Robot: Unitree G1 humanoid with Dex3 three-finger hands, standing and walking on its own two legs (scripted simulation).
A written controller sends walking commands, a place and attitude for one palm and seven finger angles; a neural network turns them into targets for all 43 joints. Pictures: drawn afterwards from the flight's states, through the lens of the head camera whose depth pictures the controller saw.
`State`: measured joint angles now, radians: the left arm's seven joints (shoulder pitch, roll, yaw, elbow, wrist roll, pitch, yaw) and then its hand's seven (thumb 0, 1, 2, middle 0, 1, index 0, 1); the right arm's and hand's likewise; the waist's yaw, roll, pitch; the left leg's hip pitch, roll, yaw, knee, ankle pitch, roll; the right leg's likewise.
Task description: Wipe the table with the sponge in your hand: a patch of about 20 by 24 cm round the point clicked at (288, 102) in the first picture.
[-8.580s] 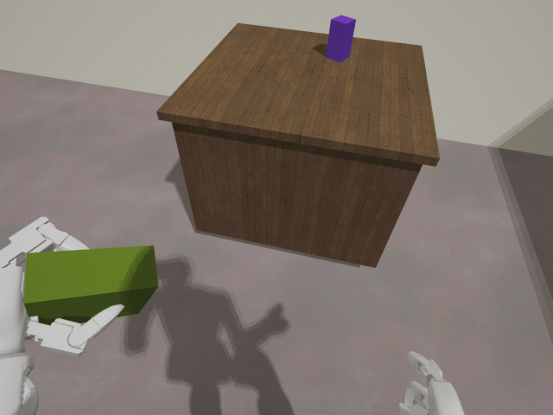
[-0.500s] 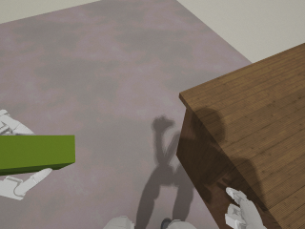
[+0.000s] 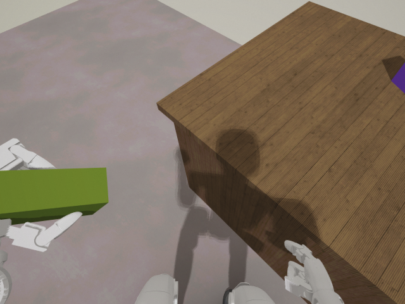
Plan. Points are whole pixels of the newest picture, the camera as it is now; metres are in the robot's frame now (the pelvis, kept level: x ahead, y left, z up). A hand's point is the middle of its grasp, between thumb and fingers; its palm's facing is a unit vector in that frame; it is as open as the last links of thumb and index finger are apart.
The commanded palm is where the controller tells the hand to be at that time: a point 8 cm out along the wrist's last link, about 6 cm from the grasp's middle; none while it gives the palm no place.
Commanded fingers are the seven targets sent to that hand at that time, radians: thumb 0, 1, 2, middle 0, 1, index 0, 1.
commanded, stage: turn to face it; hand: left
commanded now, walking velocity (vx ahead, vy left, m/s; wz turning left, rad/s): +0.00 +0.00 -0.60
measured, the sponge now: (69, 196) +0.24 +0.20 +0.16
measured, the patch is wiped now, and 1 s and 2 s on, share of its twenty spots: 0.00 0.00 0.00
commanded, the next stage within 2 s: come to a stop and stand still in 1.82 s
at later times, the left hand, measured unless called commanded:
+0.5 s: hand (85, 226) +0.20 +0.15 +0.17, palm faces +0.17 -0.85 -0.49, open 9.2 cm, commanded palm +0.17 +0.20 +0.19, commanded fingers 0.00 0.10 1.30 -1.20 -1.60 -1.20 -1.60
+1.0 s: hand (162, 255) +0.17 +0.05 +0.18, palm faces -0.16 -0.87 -0.47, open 9.2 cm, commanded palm +0.14 +0.12 +0.19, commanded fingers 0.00 0.10 1.30 -1.20 -1.60 -1.20 -1.60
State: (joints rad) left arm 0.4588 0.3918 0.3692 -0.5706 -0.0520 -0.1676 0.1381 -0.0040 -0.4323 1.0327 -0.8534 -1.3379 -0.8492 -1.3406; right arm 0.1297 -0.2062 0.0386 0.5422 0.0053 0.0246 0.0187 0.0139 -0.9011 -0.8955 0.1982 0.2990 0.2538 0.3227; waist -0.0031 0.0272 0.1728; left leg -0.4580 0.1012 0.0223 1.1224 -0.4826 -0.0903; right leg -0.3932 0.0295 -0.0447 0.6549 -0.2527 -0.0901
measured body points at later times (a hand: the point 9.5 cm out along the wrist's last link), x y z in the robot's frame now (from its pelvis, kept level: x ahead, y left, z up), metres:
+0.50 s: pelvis -0.07 -0.02 +0.00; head -0.04 -0.05 +0.44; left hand +0.18 +0.20 +0.20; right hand +0.06 -0.28 -0.09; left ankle -0.04 +0.16 -0.72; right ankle -0.05 -0.11 -0.71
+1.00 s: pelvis -0.15 -0.02 +0.01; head -0.12 -0.05 +0.45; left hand +0.17 +0.10 +0.20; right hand -0.15 -0.34 -0.08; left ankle -0.07 +0.11 -0.72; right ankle -0.07 -0.12 -0.71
